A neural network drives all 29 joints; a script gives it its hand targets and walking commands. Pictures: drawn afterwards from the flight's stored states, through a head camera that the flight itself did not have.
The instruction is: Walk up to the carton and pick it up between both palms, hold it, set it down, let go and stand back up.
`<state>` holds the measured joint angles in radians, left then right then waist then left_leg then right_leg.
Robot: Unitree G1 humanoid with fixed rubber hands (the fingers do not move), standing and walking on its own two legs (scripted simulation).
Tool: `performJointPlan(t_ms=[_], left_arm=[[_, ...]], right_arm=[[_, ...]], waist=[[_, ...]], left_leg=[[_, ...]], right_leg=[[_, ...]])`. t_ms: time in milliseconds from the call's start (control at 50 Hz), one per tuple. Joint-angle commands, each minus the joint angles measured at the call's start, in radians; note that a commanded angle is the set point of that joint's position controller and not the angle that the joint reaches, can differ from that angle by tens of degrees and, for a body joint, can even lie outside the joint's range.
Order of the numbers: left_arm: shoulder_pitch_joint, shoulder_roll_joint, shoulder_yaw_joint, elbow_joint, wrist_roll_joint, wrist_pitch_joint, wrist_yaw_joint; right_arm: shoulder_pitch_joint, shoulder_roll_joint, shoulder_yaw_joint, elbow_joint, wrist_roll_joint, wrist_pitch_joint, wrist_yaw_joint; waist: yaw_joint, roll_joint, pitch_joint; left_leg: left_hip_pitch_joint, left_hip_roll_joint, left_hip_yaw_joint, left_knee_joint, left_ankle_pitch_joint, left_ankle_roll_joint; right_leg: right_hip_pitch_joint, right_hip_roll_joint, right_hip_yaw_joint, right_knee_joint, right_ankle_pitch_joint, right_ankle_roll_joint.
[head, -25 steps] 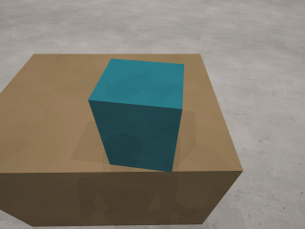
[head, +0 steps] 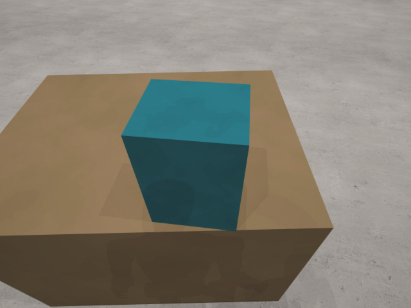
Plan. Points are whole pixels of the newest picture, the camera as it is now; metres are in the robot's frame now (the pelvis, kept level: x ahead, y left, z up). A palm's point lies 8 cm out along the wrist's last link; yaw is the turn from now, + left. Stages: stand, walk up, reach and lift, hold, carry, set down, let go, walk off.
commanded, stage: walk up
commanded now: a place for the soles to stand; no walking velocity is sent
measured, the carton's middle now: (196, 160) +0.42 +0.03 +0.06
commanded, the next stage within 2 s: none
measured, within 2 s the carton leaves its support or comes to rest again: neither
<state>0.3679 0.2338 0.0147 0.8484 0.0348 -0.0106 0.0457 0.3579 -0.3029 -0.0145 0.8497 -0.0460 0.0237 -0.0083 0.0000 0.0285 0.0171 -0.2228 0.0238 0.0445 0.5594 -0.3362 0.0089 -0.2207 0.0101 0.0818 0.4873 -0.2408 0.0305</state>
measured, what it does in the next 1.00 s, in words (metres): steps on the spot: right foot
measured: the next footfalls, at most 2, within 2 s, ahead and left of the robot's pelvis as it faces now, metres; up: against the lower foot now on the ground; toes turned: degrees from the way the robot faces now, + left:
right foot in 0.52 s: +0.06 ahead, -0.05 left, +0.00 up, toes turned +5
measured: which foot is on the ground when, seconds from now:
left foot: down 0.00-1.00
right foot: down 0.00-0.16, up 0.18-0.50, down 0.52-1.00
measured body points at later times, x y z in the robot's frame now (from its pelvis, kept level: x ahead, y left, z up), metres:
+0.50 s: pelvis +0.02 +0.08 +0.00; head +0.04 +0.09 +0.45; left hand +0.14 +0.32 -0.13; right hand +0.02 -0.19 -0.12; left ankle +0.02 +0.14 -0.74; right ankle +0.02 -0.05 -0.73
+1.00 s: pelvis +0.02 +0.05 +0.01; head +0.02 +0.04 +0.46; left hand +0.08 +0.30 -0.13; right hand +0.03 -0.22 -0.13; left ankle +0.02 +0.14 -0.74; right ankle +0.02 -0.05 -0.74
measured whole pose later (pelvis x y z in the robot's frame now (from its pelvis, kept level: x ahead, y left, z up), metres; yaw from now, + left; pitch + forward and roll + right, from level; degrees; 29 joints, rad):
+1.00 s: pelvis +0.02 +0.05 +0.01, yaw -3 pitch -1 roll +0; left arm 0.30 0.23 -0.01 0.92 0.00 0.00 0.02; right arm 0.41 -0.26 0.01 0.83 -0.01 -0.01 -0.02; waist 0.00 0.00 0.02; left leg -0.15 0.00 0.10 0.41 -0.23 0.03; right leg -0.19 0.02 -0.02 0.43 -0.22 -0.03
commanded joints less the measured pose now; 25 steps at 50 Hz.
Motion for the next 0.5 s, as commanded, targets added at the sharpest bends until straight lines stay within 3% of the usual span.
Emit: performJointPlan(t_ms=[0,40,60,100,120,140,160,180,200,220,240,260,280,340,420,440,480], left_arm=[[0.059,0.260,0.080,-0.072,0.022,-0.008,0.031],[0.021,0.243,0.077,-0.098,0.026,-0.007,0.026],[0.007,0.230,0.074,-0.106,0.022,-0.005,0.022],[-0.037,0.216,0.073,-0.123,0.012,0.005,0.008],[-0.045,0.162,0.049,-0.140,-0.008,0.009,-0.001],[0.011,0.092,0.024,-0.153,-0.019,0.010,-0.005],[0.054,0.085,0.032,-0.140,-0.014,0.022,0.002],[0.056,0.103,0.045,-0.139,-0.005,0.032,0.008],[0.039,0.122,0.046,-0.140,-0.002,0.031,0.009],[0.030,0.135,0.044,-0.130,-0.012,0.027,0.009],[0.048,0.127,0.043,-0.130,-0.010,0.023,0.006],[0.069,0.112,0.037,-0.134,-0.007,0.017,0.004],[0.057,0.108,0.032,-0.131,-0.001,0.017,0.000],[-0.010,0.097,0.030,-0.148,0.006,0.023,-0.003],[-0.034,0.089,0.028,-0.133,0.000,0.030,-0.003],[-0.042,0.092,0.028,-0.126,-0.002,0.028,-0.004],[-0.042,0.111,0.025,-0.116,-0.003,0.013,-0.003]], right_arm=[[0.047,-0.089,-0.034,-0.085,-0.027,0.008,0.010],[0.066,-0.082,-0.036,-0.100,-0.018,0.002,0.015],[0.064,-0.092,-0.043,-0.108,-0.018,-0.003,0.018],[0.120,-0.116,-0.058,-0.110,-0.008,-0.012,0.025],[0.137,-0.152,-0.068,-0.104,0.001,-0.020,0.017],[0.115,-0.215,-0.078,-0.111,0.019,-0.023,0.008],[0.077,-0.218,-0.081,-0.120,0.020,-0.013,0.000],[0.031,-0.194,-0.071,-0.132,0.019,-0.005,-0.003],[0.022,-0.145,-0.051,-0.136,0.017,-0.004,-0.003],[0.048,-0.118,-0.038,-0.132,0.016,-0.009,-0.009],[0.057,-0.117,-0.033,-0.125,0.016,-0.012,-0.013],[0.059,-0.128,-0.034,-0.119,0.016,-0.010,-0.012],[0.071,-0.124,-0.032,-0.116,0.020,-0.013,-0.015],[0.117,-0.113,-0.029,-0.116,0.020,-0.018,-0.024],[0.115,-0.118,-0.026,-0.133,0.029,-0.020,-0.033],[0.101,-0.118,-0.023,-0.139,0.034,-0.023,-0.032],[0.076,-0.122,-0.013,-0.145,0.053,-0.029,-0.023]], waist=[[0.002,-0.151,0.115],[-0.008,-0.210,0.094],[-0.015,-0.196,0.068],[-0.062,-0.169,0.032],[-0.072,-0.038,0.022],[-0.054,0.106,0.010],[-0.042,0.092,0.021],[-0.029,0.079,0.091],[-0.030,0.038,0.113],[-0.030,0.014,0.130],[-0.018,0.031,0.097],[-0.014,0.064,0.053],[-0.017,0.046,0.024],[-0.035,0.072,0.013],[-0.015,0.082,0.033],[-0.002,0.063,0.039],[0.025,0.021,0.023]], left_leg=[[-0.196,0.043,-0.072,0.135,-0.109,0.003],[-0.167,0.055,-0.076,0.128,-0.087,0.005],[-0.102,0.056,-0.075,0.065,-0.041,0.009],[0.098,0.032,-0.059,-0.106,0.099,0.034],[0.179,0.096,-0.172,-0.199,0.151,0.061],[0.115,0.232,-0.356,-0.292,0.053,0.130],[0.001,0.314,-0.384,-0.324,-0.094,0.206],[-0.083,0.319,-0.367,-0.324,-0.110,0.235],[-0.048,0.278,-0.306,-0.293,0.026,0.212],[-0.014,0.250,-0.264,-0.277,0.188,0.156],[0.029,0.236,-0.225,-0.254,0.314,0.131],[0.084,0.220,-0.198,-0.235,0.358,0.132],[0.124,0.226,-0.206,-0.222,0.400,0.127],[0.175,0.225,-0.207,-0.203,0.473,0.093],[0.107,0.225,-0.191,-0.198,0.526,0.046],[0.073,0.224,-0.185,-0.194,0.528,0.032],[-0.033,0.197,-0.141,-0.181,0.486,-0.005]], right_leg=[[-0.025,-0.310,0.407,-0.216,-0.206,-0.230],[-0.037,-0.290,0.348,-0.181,-0.126,-0.223],[-0.068,-0.261,0.310,-0.148,-0.092,-0.206],[-0.193,-0.166,0.180,-0.042,-0.093,-0.136],[-0.271,-0.072,0.068,0.097,-0.085,-0.073],[-0.272,0.041,-0.031,0.256,-0.206,-0.018],[-0.208,0.033,-0.036,0.374,-0.351,-0.015],[-0.199,-0.001,-0.021,0.455,-0.369,-0.018],[-0.236,-0.013,-0.004,0.471,-0.334,-0.020],[-0.256,-0.025,0.026,0.440,-0.297,-0.015],[-0.239,-0.030,0.018,0.407,-0.260,-0.013],[-0.222,-0.032,-0.010,0.359,-0.246,-0.006],[-0.205,-0.037,-0.014,0.313,-0.226,0.002],[-0.182,-0.025,-0.054,0.213,-0.175,0.003],[-0.091,-0.027,-0.066,0.105,-0.100,-0.017],[-0.050,-0.037,-0.058,0.054,-0.038,-0.025],[0.097,-0.083,-0.004,-0.055,0.204,-0.049]])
